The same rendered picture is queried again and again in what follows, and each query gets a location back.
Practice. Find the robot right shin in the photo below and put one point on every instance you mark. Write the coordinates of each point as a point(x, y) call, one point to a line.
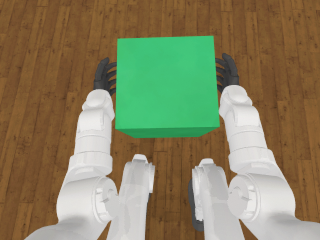
point(198, 205)

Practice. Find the right robot upper arm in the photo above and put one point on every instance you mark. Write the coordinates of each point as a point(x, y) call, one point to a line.
point(266, 206)

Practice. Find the right robot hand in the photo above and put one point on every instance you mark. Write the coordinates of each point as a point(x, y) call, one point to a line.
point(229, 73)

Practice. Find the left robot forearm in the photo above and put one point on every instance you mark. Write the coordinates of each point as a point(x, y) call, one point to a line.
point(93, 139)

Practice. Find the carton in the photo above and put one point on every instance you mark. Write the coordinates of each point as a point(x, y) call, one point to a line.
point(166, 87)

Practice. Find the robot shin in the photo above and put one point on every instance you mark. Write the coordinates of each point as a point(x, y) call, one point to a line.
point(198, 205)
point(129, 163)

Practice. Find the robot left shin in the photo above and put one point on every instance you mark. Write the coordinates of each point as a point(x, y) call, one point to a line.
point(129, 163)

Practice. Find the right robot forearm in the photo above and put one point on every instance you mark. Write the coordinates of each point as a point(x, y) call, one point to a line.
point(247, 144)

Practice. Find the left robot hand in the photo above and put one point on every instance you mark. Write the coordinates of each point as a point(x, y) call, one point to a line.
point(101, 81)

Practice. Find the left robot upper arm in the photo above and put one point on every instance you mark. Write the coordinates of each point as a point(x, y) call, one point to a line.
point(84, 209)

